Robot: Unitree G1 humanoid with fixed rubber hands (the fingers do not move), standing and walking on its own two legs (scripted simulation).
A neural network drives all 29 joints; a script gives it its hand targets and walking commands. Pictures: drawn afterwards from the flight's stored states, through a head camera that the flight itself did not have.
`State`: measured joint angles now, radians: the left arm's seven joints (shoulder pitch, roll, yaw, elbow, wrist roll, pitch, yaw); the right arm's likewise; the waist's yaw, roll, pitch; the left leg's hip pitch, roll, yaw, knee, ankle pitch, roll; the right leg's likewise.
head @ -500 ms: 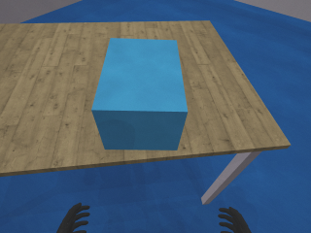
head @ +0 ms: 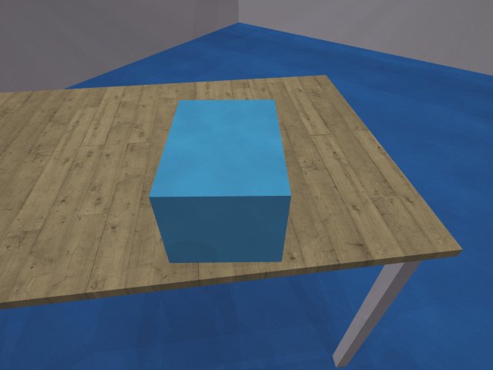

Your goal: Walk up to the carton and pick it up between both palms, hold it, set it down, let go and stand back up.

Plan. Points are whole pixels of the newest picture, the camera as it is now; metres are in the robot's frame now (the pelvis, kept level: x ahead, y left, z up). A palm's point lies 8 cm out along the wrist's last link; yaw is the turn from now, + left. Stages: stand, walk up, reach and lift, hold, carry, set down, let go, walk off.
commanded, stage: stand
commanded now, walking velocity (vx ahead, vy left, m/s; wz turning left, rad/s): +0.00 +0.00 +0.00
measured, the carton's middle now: (226, 174) +0.48 +0.05 +0.09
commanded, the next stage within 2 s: none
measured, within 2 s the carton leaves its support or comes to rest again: neither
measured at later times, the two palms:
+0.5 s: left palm out of the picture -0.08 +0.20 -0.15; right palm out of the picture -0.06 -0.17 -0.15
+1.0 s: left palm out of the picture -0.10 +0.22 -0.14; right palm out of the picture -0.09 -0.14 -0.15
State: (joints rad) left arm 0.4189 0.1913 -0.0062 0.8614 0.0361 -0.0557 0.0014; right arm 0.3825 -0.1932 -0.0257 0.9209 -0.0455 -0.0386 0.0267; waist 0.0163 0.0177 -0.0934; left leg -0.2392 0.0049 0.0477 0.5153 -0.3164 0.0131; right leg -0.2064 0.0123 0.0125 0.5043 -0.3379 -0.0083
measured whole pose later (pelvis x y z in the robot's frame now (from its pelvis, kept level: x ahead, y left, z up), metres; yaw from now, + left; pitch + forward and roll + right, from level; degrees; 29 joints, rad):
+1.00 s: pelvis -0.04 +0.04 +0.00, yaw -1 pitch +0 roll +1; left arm 0.41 0.06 0.00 1.17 0.02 -0.01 0.05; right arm 0.41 -0.08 -0.01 1.13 -0.02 -0.02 -0.03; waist 0.00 0.00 -0.04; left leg -0.21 -0.07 0.09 0.43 -0.22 0.08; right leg -0.21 -0.06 0.06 0.49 -0.27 0.06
